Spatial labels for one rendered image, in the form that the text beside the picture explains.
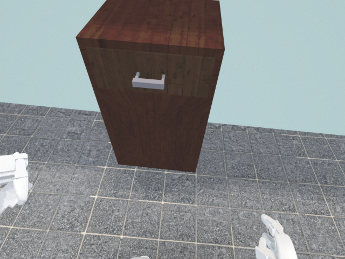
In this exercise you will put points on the cabinet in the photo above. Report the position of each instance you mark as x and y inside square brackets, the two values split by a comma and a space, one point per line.
[147, 129]

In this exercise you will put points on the left robot hand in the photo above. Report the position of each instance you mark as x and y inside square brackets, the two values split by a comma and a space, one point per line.
[13, 173]

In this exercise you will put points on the handle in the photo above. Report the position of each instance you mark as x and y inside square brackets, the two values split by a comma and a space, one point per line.
[148, 83]

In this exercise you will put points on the right robot hand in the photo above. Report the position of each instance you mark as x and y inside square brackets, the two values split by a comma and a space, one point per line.
[281, 246]

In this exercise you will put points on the drawer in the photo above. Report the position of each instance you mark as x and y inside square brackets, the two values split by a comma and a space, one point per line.
[184, 75]

